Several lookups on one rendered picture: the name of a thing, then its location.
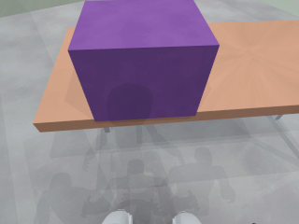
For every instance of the carton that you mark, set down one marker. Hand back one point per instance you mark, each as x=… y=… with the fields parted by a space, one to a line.
x=142 y=59

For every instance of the robot thigh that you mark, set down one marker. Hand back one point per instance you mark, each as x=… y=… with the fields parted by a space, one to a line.
x=185 y=218
x=118 y=217

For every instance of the table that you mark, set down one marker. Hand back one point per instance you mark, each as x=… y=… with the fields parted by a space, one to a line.
x=255 y=73

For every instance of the robot left thigh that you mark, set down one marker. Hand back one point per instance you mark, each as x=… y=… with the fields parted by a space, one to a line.
x=118 y=217

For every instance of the robot right thigh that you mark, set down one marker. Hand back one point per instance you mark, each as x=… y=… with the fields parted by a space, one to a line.
x=185 y=218

